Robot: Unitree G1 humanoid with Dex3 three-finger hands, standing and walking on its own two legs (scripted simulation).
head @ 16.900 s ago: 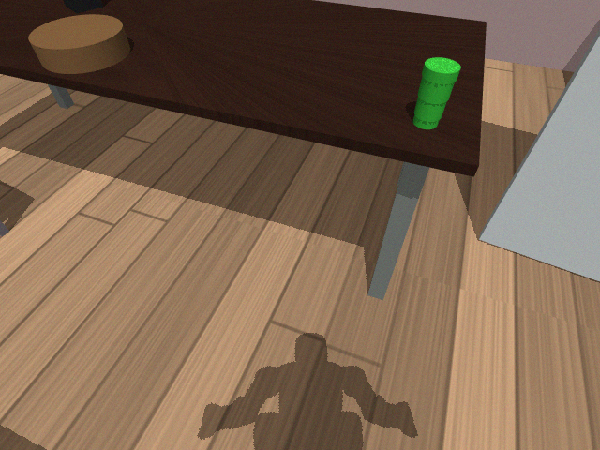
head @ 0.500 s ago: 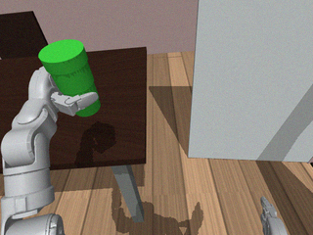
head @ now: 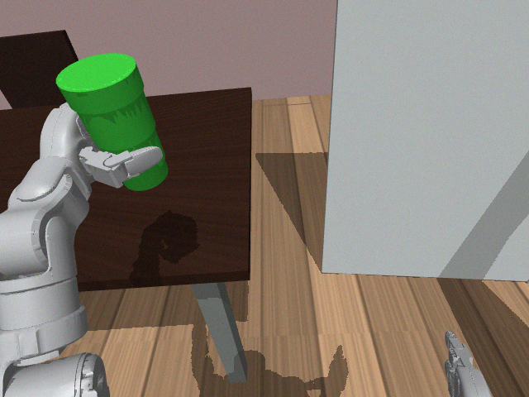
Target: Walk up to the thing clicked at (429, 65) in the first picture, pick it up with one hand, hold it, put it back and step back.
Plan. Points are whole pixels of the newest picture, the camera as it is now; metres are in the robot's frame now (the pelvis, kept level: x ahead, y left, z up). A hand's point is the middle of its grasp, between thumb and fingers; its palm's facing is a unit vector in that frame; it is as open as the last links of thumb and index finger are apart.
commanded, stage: hold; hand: left
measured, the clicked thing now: (124, 130) +0.33 +0.16 +0.30
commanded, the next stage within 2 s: none
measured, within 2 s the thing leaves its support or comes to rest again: neither
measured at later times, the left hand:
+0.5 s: hand (123, 139) +0.33 +0.17 +0.29, palm faces +0.11 -0.99 +0.02, open 10.1 cm
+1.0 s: hand (114, 133) +0.33 +0.18 +0.30, palm faces +0.12 -0.99 +0.01, open 10.1 cm
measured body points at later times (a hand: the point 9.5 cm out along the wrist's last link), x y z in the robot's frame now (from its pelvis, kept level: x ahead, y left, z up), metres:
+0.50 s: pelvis -0.01 +0.00 +0.00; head -0.05 -0.04 +0.45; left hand +0.32 +0.22 +0.29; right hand +0.16 -0.26 -0.08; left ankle -0.01 +0.12 -0.73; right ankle +0.02 -0.13 -0.73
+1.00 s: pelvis -0.01 +0.00 +0.00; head -0.06 -0.03 +0.45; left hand +0.32 +0.23 +0.30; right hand +0.16 -0.26 -0.07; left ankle -0.01 +0.12 -0.73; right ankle +0.02 -0.13 -0.73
